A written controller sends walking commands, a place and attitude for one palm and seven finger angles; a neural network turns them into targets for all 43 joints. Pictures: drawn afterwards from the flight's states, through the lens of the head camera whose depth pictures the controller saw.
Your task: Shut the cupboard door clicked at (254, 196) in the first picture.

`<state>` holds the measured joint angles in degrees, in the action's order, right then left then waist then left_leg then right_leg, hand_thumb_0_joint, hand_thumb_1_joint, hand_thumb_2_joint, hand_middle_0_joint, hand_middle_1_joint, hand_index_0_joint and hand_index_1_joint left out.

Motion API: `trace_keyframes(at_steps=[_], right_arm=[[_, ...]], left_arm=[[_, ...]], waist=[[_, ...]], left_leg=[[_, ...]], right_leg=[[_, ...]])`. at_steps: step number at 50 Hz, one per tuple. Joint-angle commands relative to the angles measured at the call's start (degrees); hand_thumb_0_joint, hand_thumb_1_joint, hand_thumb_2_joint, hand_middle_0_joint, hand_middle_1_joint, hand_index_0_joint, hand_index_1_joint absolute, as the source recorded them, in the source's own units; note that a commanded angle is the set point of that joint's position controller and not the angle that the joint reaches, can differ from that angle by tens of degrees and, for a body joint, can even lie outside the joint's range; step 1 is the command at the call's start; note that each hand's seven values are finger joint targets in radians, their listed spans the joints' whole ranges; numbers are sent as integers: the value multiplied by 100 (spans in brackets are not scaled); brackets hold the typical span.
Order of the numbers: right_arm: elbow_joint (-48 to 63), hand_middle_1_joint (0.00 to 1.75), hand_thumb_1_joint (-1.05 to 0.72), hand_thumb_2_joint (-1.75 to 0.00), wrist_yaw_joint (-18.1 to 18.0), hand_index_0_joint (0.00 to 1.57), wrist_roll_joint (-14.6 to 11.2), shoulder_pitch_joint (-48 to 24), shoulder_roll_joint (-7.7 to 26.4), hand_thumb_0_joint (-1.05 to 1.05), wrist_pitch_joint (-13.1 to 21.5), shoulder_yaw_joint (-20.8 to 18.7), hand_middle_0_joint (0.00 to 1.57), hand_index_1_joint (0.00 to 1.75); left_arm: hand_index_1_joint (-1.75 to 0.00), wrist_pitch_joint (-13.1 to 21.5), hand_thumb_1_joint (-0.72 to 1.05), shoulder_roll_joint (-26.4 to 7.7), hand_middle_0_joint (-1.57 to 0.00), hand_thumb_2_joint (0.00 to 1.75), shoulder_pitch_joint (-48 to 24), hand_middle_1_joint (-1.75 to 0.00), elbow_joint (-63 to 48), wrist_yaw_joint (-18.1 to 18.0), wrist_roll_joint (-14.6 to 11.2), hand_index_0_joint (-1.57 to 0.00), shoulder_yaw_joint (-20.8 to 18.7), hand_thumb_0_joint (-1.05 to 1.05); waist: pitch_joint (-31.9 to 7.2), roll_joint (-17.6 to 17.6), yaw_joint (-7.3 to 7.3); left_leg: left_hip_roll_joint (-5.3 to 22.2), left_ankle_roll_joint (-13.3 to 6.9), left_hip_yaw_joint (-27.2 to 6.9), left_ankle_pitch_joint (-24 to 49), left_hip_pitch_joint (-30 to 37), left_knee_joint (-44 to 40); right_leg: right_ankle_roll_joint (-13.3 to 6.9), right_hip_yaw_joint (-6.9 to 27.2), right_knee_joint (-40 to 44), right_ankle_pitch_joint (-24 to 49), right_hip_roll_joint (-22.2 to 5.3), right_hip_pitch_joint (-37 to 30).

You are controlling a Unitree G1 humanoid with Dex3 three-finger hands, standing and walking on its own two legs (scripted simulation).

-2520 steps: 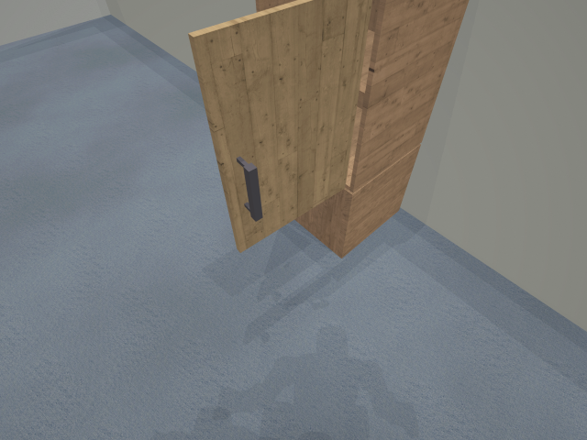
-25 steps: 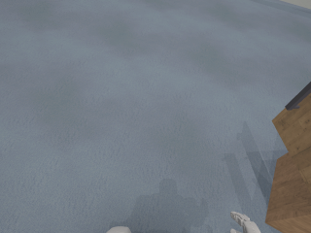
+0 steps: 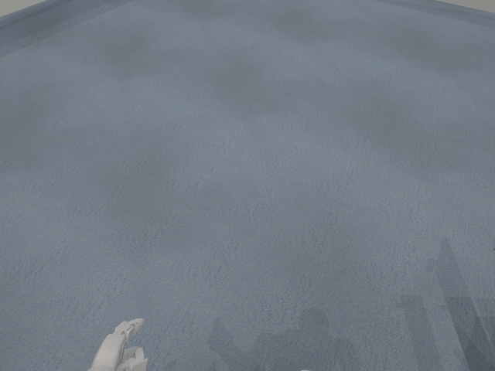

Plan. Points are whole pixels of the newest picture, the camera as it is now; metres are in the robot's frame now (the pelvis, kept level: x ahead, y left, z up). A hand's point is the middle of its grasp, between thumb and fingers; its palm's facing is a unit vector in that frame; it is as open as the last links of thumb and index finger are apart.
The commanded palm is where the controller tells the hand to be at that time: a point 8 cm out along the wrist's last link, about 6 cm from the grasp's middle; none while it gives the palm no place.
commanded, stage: walk to a spot facing it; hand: left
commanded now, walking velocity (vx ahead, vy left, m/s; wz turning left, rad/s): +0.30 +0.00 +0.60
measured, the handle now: out of the picture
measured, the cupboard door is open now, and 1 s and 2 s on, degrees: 35 35 35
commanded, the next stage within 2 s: turn to face it in 0.52 s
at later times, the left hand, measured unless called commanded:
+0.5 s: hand out of the picture +0.03 +0.20 -0.19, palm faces +0.41 -0.90 -0.17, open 7.4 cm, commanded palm none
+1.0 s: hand (109, 293) +0.30 +0.31 -0.17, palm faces +0.37 -0.92 -0.14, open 7.4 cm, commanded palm none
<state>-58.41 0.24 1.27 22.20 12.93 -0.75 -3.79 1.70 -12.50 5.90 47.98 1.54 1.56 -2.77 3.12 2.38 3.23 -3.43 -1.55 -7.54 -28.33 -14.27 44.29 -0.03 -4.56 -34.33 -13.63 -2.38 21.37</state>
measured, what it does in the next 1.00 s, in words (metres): walks ahead, turning left: left foot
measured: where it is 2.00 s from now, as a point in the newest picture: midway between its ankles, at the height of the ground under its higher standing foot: (207, 317)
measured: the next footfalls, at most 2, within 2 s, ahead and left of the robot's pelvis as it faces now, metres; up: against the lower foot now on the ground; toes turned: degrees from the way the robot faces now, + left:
left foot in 0.44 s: +0.27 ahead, +0.13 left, +0.00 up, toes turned +25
right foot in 1.12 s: +0.37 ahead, +0.05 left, +0.00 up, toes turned +11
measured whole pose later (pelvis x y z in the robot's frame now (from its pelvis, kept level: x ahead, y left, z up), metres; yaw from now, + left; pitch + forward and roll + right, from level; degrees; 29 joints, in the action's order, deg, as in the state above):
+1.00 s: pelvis +0.31 +0.13 +0.01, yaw +19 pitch +0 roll -1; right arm -58.9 -3.3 1.5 17.6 7.0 1.2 -0.6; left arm -4.1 -9.5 12.3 56.0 -0.4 0.8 -3.0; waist 3.7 -1.6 0.1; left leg -6.1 -8.1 7.4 -20.0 -3.8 23.3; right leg 0.4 -2.7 -51.5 -17.0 0.5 25.2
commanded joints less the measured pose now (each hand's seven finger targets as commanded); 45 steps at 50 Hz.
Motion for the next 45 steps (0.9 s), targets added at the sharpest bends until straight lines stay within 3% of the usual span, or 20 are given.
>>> trace_keyframes(at_steps=[1,3,4,6,9,16,18,19,20,21,22,23,24,25,27,28,31,35,41,45], right_arm=[[685,30,-90,-90,44,20,67,-470,477,0,196,-151,20,30],[499,30,-90,-90,134,20,72,-481,329,0,113,-132,20,30],[474,30,-90,-90,167,20,49,-413,210,0,86,-99,20,30],[421,30,-90,-90,198,20,26,-449,91,0,48,-92,20,30],[540,30,-90,-90,215,20,30,-769,29,0,0,-69,20,30],[1074,30,-90,-90,323,20,36,-2145,-21,0,86,107,20,30],[1092,30,-90,-90,295,20,47,-1974,69,0,129,107,20,30],[1062,30,-90,-90,268,20,42,-1662,172,0,158,80,20,30],[950,30,-90,-90,251,20,51,-1113,413,0,178,2,20,30],[777,30,-90,-90,218,20,77,-250,727,0,191,-100,20,30],[648,30,-90,-90,152,20,132,439,1503,0,219,-288,20,30],[593,30,-90,-90,50,20,15,677,1934,0,225,-367,20,30],[572,30,-90,-90,-14,20,-52,462,1845,0,179,-332,20,30],[769,30,-90,-90,-58,20,-45,88,1582,0,231,-250,20,30],[1006,30,-90,-90,-122,20,-13,-804,1135,0,315,-98,20,30],[1009,30,-90,-90,-128,20,-12,-996,1009,0,344,-52,20,30],[892,30,-90,-90,-121,20,-48,-963,864,0,379,-6,20,30],[598,30,-90,-90,-204,20,-88,-621,577,0,358,69,20,30],[293,30,-90,-90,-310,20,-43,-267,281,0,338,139,20,30],[172,30,-90,-90,-417,20,4,-59,304,0,277,130,20,30]], left_arm=[[-30,64,90,-1024,-20,90,1019,-30,-44,-228,-3,-20,-361,0],[-30,144,90,-554,-20,90,762,-30,-14,-221,-30,-20,-219,0],[-30,186,90,-477,-20,90,883,-30,29,-209,-32,-20,-196,0],[-30,257,90,-381,-20,90,1261,-30,222,-221,-23,-20,-172,0],[-30,303,90,-306,-20,90,1581,-30,408,-260,-3,-20,-154,0],[-30,284,90,-573,-20,90,2127,-30,663,-295,39,-20,-195,0],[-30,281,90,-766,-20,90,2123,-30,653,-283,27,-20,-227,0],[-30,281,90,-904,-20,90,1990,-30,619,-278,24,-20,-260,0],[-30,274,90,-1009,-20,90,1874,-30,601,-264,14,-20,-279,0],[-30,264,90,-1063,-20,90,1713,-30,503,-230,-40,-20,-292,0],[-30,236,90,-831,-20,90,1702,-30,282,-124,-113,-20,-277,0],[-30,203,90,-685,-20,90,1255,-30,-59,-118,-111,-20,-199,0],[-30,154,90,-800,-20,90,907,-30,-204,-171,-102,-20,-215,0],[-30,122,90,-693,-20,90,720,-30,-191,-206,-85,-20,-212,0],[-30,5,90,-500,-20,90,1195,-30,195,-181,-3,-20,-259,0],[-30,-74,90,-408,-20,90,1465,-30,304,-167,15,-20,-267,0],[-30,-187,90,-404,-20,90,1595,-30,381,-172,21,-20,-285,0],[-30,-282,90,-211,-20,90,1622,-30,556,-254,-14,-20,-176,0],[-30,-357,90,-162,-20,90,1033,-30,542,-288,-54,-20,-125,0],[-30,-396,90,-223,-20,90,607,-30,370,-254,-58,-20,-171,0]], waist=[[-162,-1599,-529],[76,-1096,-279],[27,-1073,-246],[-8,-1134,-250],[-18,-1121,-261],[260,-947,-558],[51,-1001,-437],[-165,-1066,-248],[-486,-953,55],[-1076,-548,554],[-1725,960,770],[-2041,1139,806],[-1612,151,622],[-1237,-164,442],[-541,9,-49],[-371,189,-250],[-472,370,-427],[-512,445,-516],[-53,319,-420],[111,253,-264]], left_leg=[[521,-21,290,482,-2694,2987],[746,85,418,1227,-2320,2991],[685,123,517,1416,-2270,2899],[640,165,659,1628,-2428,2801],[706,180,831,1675,-2662,2457],[663,-36,1459,1366,-2473,91],[375,-212,1748,1142,-1832,-276],[226,-330,1827,1009,-1311,-420],[81,-427,1778,1068,-335,-762],[110,-553,1513,1651,1246,-1286],[1659,-1197,-813,2594,2830,-1481],[2694,-1797,-2627,3833,3381,-2065],[2822,-1833,-2364,3796,2889,-2210],[2599,-1382,-1950,3538,1986,-2398],[1911,-268,-893,3488,702,-2557],[1599,10,-480,3790,400,-2618],[1310,-194,-124,4567,368,-2708],[1149,705,353,6112,772,-2591],[1358,347,619,6454,953,-2561],[1828,59,477,6931,1474,-2295]], right_leg=[[-456,2801,2602,-2846,-2387,-1756],[-261,1046,2411,-1032,-1855,-1135],[-202,494,2265,-101,-1624,-1236],[-156,-53,2061,1413,-1482,-1567],[-194,-476,1906,2663,-1521,-1975],[-432,-884,1652,3597,-1786,-2720],[-449,-1023,1152,4712,-1892,-2793],[-433,-1100,692,5220,-1945,-2720],[-311,-1255,-251,5113,-1893,-2354],[-155,-1388,-1619,4069,-1701,-1425],[195,-1273,-3529,-104,-763,471],[279,-371,-4653,-2148,-237,1760],[199,209,-4862,-1774,-477,1939],[212,233,-4875,-1397,-626,1876],[299,500,-4322,-696,-829,1327],[340,470,-4050,-476,-761,1107],[422,419,-3592,-81,-570,955],[385,454,-3145,404,-280,962],[188,578,-2456,504,91,969],[98,513,-2031,-48,75,1176]])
